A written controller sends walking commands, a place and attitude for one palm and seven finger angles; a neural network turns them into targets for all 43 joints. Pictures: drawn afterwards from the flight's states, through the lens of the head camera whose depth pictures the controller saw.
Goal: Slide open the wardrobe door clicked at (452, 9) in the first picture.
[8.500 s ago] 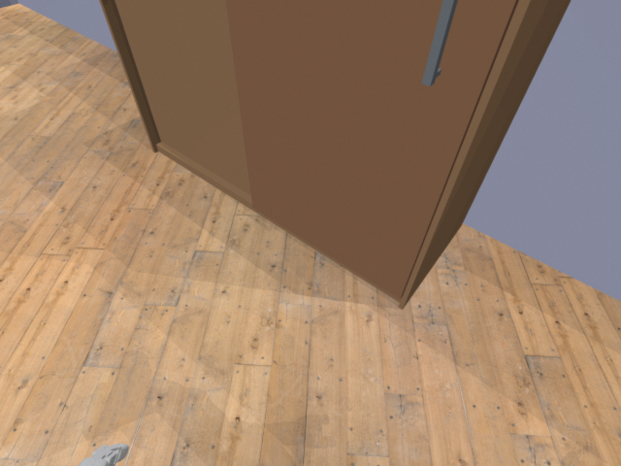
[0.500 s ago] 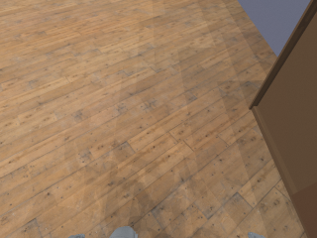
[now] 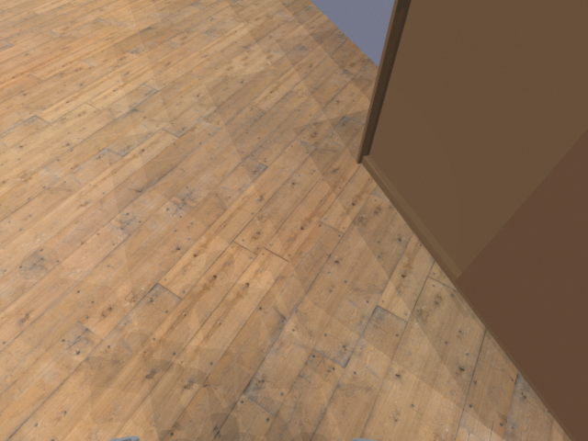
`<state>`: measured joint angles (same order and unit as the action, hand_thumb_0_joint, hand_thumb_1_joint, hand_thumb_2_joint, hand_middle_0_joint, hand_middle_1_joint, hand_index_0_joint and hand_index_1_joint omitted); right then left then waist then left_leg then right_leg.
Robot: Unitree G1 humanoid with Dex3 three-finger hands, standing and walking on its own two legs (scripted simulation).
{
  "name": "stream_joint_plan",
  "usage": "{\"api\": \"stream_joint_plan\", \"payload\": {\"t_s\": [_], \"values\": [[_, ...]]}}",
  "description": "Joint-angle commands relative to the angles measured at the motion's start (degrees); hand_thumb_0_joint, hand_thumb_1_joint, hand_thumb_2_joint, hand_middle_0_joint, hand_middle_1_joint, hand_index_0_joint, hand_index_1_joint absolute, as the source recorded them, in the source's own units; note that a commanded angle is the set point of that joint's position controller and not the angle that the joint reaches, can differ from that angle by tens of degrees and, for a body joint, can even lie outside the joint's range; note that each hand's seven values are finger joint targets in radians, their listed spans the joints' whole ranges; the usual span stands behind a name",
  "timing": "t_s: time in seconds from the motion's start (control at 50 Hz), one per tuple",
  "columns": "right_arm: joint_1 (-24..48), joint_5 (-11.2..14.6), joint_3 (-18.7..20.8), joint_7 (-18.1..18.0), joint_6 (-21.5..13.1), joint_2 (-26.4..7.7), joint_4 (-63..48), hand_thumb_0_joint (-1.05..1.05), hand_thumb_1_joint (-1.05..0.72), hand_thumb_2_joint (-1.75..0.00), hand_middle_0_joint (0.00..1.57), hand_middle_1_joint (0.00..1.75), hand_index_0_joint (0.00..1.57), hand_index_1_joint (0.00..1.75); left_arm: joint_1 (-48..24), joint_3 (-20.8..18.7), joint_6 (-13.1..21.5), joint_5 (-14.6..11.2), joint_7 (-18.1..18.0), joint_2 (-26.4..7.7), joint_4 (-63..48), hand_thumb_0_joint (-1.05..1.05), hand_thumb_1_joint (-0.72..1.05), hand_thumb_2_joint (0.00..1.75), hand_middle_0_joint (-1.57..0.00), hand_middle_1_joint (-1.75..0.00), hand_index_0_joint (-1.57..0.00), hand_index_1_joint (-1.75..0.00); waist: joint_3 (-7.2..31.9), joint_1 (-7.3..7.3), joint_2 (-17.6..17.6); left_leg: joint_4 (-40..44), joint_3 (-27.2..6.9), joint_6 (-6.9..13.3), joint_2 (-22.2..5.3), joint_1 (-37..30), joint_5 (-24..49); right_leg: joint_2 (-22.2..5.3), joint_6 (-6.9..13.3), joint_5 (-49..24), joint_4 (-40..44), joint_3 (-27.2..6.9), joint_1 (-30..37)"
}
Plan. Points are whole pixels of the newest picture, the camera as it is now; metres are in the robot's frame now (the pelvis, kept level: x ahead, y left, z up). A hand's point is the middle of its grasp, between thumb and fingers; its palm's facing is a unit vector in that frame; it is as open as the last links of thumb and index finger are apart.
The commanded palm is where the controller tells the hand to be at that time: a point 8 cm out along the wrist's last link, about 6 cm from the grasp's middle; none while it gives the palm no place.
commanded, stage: turn to face it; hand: right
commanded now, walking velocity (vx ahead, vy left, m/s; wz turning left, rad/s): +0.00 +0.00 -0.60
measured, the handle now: out of the picture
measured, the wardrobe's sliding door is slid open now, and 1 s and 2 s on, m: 0.00 0.00 0.00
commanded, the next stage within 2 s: take the last steps up to it in 1.66 s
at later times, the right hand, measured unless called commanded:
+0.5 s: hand out of the picture +0.08 -0.23 -0.14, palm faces +0.29 +0.91 -0.30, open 7.4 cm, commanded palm none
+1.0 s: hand out of the picture -0.10 -0.22 -0.18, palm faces +0.60 +0.75 -0.27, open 7.4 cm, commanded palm none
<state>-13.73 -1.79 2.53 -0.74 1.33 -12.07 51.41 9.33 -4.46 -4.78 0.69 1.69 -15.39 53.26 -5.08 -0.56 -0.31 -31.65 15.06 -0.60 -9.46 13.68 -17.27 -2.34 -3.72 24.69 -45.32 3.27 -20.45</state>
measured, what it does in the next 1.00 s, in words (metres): steps on the spot, turning right: right foot, then left foot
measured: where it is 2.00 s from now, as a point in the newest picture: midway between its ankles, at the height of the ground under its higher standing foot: outside the picture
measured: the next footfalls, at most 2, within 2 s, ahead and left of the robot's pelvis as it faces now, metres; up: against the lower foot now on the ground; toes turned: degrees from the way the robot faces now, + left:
right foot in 0.06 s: +0.02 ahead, -0.13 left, +0.00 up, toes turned -7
left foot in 0.48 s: +0.10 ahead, +0.11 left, +0.00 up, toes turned -14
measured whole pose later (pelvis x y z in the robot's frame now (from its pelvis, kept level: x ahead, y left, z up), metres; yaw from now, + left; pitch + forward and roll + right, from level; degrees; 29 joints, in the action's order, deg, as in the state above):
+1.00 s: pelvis +0.00 -0.02 -0.01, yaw -36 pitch +0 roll +0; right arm -13.1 -0.9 4.5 -1.0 4.5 -15.7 53.4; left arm 8.0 -3.2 -1.5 0.9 0.9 -13.5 51.0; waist -5.4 -0.8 -2.5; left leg -58.8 6.0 -4.8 -8.0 24.3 -30.2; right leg 0.0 1.6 19.0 -35.4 2.8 -16.9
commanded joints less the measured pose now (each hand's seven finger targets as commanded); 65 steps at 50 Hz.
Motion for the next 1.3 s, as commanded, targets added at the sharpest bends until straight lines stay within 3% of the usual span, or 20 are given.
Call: {"api": "stream_joint_plan", "payload": {"t_s": [0.0, 0.02, 0.04, 0.06, 0.16, 0.32, 0.42, 0.44, 0.46, 0.48, 0.56, 0.76, 0.84, 0.86, 0.88, 0.9, 0.92, 1.02, 1.2, 1.28], "values": [[-0.9, 0.6, 3.93, -0.6, -0.56, -13.05, -3.0, 0.0, -0.9, -0.9, 0.2, 0.3, 0.2, 0.3, 2.27, -0.53, 3.19, 0.05, -0.1, -4.04, -5.0, 0.0, 0.9, 0.9, -0.2, -0.3, -0.2, -0.3, 10.11, 1.28, -8.77, -1.62, -5.01, 2.92, -11.08, -4.78, 22.55, 1.04, 1.53, -11.21, 18.65, 2.89, 8.66], [-1.39, 1.05, 3.82, -0.36, -0.22, -11.06, -3.88, 0.0, -0.9, -0.9, 0.2, 0.3, 0.2, 0.3, 5.73, -1.59, 3.88, 0.32, -0.19, -8.53, -4.39, 0.0, 0.9, 0.9, -0.2, -0.3, -0.2, -0.3, 12.61, 3.17, 1.77, -12.52, -3.21, -0.45, -7.41, 4.52, 12.51, -5.32, 4.37, -21.42, 23.92, -6.46, 18.33], [0.04, 1.26, 2.62, 0.14, -0.09, -6.89, -6.52, 0.0, -0.9, -0.9, 0.2, 0.3, 0.2, 0.3, 8.37, -3.14, 4.06, 0.47, -0.58, -14.96, -4.29, 0.0, 0.9, 0.9, -0.2, -0.3, -0.2, -0.3, 11.58, 4.71, 19.56, -24.29, -3.37, -4.96, 0.5, 21.51, -19.96, -20.29, 12.02, -44.72, 24.66, -25.41, 24.67], [4.65, 0.57, 2.1, -0.37, 0.52, -7.86, -7.79, 0.0, -0.9, -0.9, 0.2, 0.3, 0.2, 0.3, 11.72, -3.13, 3.82, 0.31, -1.23, -15.32, -2.44, 0.0, 0.9, 0.9, -0.2, -0.3, -0.2, -0.3, 11.55, 6.75, 15.12, -31.3, -9.98, -4.46, 1.2, 22.78, -21.4, -22.26, 15.98, -47.0, 23.92, -26.36, 22.37], [2.8, 1.09, 2.71, 0.18, 0.25, -8.01, -4.43, 0.0, -0.9, -0.9, 0.2, 0.3, 0.2, 0.3, 1.06, -1.07, 4.4, 0.41, -2.3, -9.32, -5.22, 0.0, 0.9, 0.9, -0.2, -0.3, -0.2, -0.3, 7.43, 1.45, 9.09, -34.06, -13.77, -5.08, 2.45, 19.16, -6.8, -10.96, 12.5, -42.6, 23.38, -15.36, 14.5], [5.83, 1.29, 2.21, -0.11, 0.23, -7.06, -6.97, 0.0, -0.9, -0.9, 0.2, 0.3, 0.2, 0.3, 1.93, -2.04, 3.7, 0.71, -1.93, -10.09, -5.31, 0.0, 0.9, 0.9, -0.2, -0.3, -0.2, -0.3, 6.73, 2.38, 9.56, -19.42, -14.13, -5.06, 5.75, 13.35, -7.91, -9.72, 13.64, -33.5, 23.55, -21.73, 11.37], [-1.09, 1.57, 2.38, -0.5, -1.25, -7.85, -6.08, 0.0, -0.9, -0.9, 0.2, 0.3, 0.2, 0.3, -0.87, -2.48, 3.29, 0.26, -1.77, -9.05, -6.49, 0.0, 0.9, 0.9, -0.2, -0.3, -0.2, -0.3, 9.38, -1.14, 7.82, 4.53, -12.62, -3.92, 7.88, -4.31, 3.87, -5.35, 9.85, -32.92, 15.84, -22.84, 3.6], [-3.25, 1.09, 2.94, -0.85, -1.99, -10.86, -5.84, 0.0, -0.9, -0.9, 0.2, 0.3, 0.2, 0.3, 0.08, -2.18, 3.48, -0.25, -1.51, -6.39, -6.83, 0.0, 0.9, 0.9, -0.2, -0.3, -0.2, -0.3, 10.81, -1.98, 0.64, 11.26, -18.77, -2.16, 1.06, -13.2, 8.17, -1.49, 6.41, -22.71, 9.31, -19.65, -3.61], [-4.68, 0.12, 4.08, -1.31, -2.35, -16.04, -5.75, 0.0, -0.9, -0.9, 0.2, 0.3, 0.2, 0.3, 0.55, -1.52, 3.62, -0.4, -1.19, -2.45, -8.53, 0.0, 0.9, 0.9, -0.2, -0.3, -0.2, -0.3, 10.9, -2.47, -15.82, 14.0, -34.97, 4.86, -15.37, -17.92, 16.52, 7.51, 1.66, 4.06, -4.04, -7.83, -14.5], [-4.68, 0.57, 4.15, -1.5, -2.0, -16.62, -6.13, 0.0, -0.9, -0.9, 0.2, 0.3, 0.2, 0.3, 0.11, -2.21, 3.01, 0.18, -1.49, -5.12, -8.74, 0.0, 0.9, 0.9, -0.2, -0.3, -0.2, -0.3, 10.67, -2.54, -13.82, 14.12, -36.17, 9.86, -20.97, -11.15, 19.36, 5.36, 1.49, 11.17, -15.55, -9.17, -13.32], [5.36, 0.47, 2.23, -1.17, -1.97, -9.74, -7.93, 0.0, -0.9, -0.9, 0.2, 0.3, 0.2, 0.3, 1.74, -2.09, 1.51, 0.73, 0.06, -3.92, -4.98, 0.0, 0.9, 0.9, -0.2, -0.3, -0.2, -0.3, 3.19, 2.18, -9.42, 13.78, -19.12, 6.55, -9.04, -0.37, 10.55, 1.65, 0.48, -2.27, -27.72, -6.81, -12.32], [-2.02, -0.08, 3.53, -1.0, -1.33, -13.33, -4.14, 0.0, -0.9, -0.9, 0.2, 0.3, 0.2, 0.3, -4.73, -0.27, 2.09, -0.1, 0.32, -2.23, -6.05, 0.0, 0.9, 0.9, -0.2, -0.3, -0.2, -0.3, 6.29, -2.19, -12.5, 9.21, -11.61, 7.88, -11.81, -8.32, 23.73, 0.66, -0.23, 1.42, -1.76, 1.21, -4.97], [-1.07, 0.52, 4.0, -0.68, -0.66, -13.64, -3.35, 0.0, -0.9, -0.9, 0.2, 0.3, 0.2, 0.3, 0.88, -0.33, 3.25, 0.02, -0.09, -3.49, -5.06, 0.0, 0.9, 0.9, -0.2, -0.3, -0.2, -0.3, 9.82, 0.62, -9.93, -0.92, -6.07, 3.32, -10.9, -7.04, 25.7, 1.39, 1.21, -9.32, 16.89, 3.32, 6.42], [-1.32, 1.06, 3.87, -0.43, -0.28, -12.32, -3.82, 0.0, -0.9, -0.9, 0.2, 0.3, 0.2, 0.3, 4.05, -1.18, 3.8, 0.14, -0.09, -6.68, -4.48, 0.0, 0.9, 0.9, -0.2, -0.3, -0.2, -0.3, 11.79, 2.49, -2.55, -9.58, -4.5, 0.41, -8.91, 1.07, 18.49, -1.72, 2.79, -18.07, 22.76, -1.41, 16.34], [-0.57, 1.3, 3.0, 0.07, -0.06, -8.3, -5.89, 0.0, -0.9, -0.9, 0.2, 0.3, 0.2, 0.3, 6.72, -2.82, 4.1, 0.47, -0.27, -13.45, -4.54, 0.0, 0.9, 0.9, -0.2, -0.3, -0.2, -0.3, 11.69, 4.12, 16.54, -22.37, -2.97, -4.25, -0.64, 18.16, -11.72, -16.76, 8.64, -37.66, 24.45, -21.27, 24.92], [3.47, 0.78, 2.06, -0.17, 0.29, -7.36, -8.19, 0.0, -0.9, -0.9, 0.2, 0.3, 0.2, 0.3, 11.0, -3.19, 3.74, 0.19, -0.81, -15.7, -3.13, 0.0, 0.9, 0.9, -0.2, -0.3, -0.2, -0.3, 11.67, 6.11, 16.62, -29.61, -8.54, -4.66, 1.34, 22.19, -21.76, -22.36, 14.17, -50.45, 23.72, -25.76, 23.62], [5.44, 0.83, 2.25, -0.81, 0.71, -7.29, -7.56, 0.0, -0.9, -0.9, 0.2, 0.3, 0.2, 0.3, 11.44, -2.83, 4.09, 0.19, -1.73, -14.11, -2.06, 0.0, 0.9, 0.9, -0.2, -0.3, -0.2, -0.3, 12.67, 6.12, 17.93, -33.52, -12.85, -4.49, 1.35, 22.8, -19.38, -20.26, 14.11, -52.42, 22.73, -24.7, 23.03], [2.95, 1.12, 2.72, 0.11, 0.35, -7.92, -4.2, 0.0, -0.9, -0.9, 0.2, 0.3, 0.2, 0.3, 1.61, -1.01, 4.51, 0.44, -2.29, -8.88, -5.01, 0.0, 0.9, 0.9, -0.2, -0.3, -0.2, -0.3, 7.89, 1.36, 7.38, -34.65, -14.19, -5.17, 2.49, 18.4, -6.12, -11.0, 12.19, -42.06, 24.02, -15.2, 14.28], [6.7, 1.48, 2.05, -0.32, 0.06, -6.59, -6.9, 0.0, -0.9, -0.9, 0.2, 0.3, 0.2, 0.3, 2.85, -2.16, 3.61, 0.79, -1.98, -9.53, -4.85, 0.0, 0.9, 0.9, -0.2, -0.3, -0.2, -0.3, 7.43, 2.53, 9.13, -16.13, -14.21, -5.06, 6.43, 11.38, -8.36, -9.55, 13.43, -36.9, 22.71, -22.48, 11.83], [-0.76, 1.65, 2.32, -0.66, -1.07, -7.89, -5.53, 0.0, -0.9, -0.9, 0.2, 0.3, 0.2, 0.3, -0.48, -2.39, 3.16, 0.3, -1.78, -8.48, -5.94, 0.0, 0.9, 0.9, -0.2, -0.3, -0.2, -0.3, 9.06, -1.35, 7.61, 4.61, -13.02, -3.93, 8.02, -5.66, 3.88, -5.57, 9.77, -31.45, 16.54, -23.06, 2.27]]}}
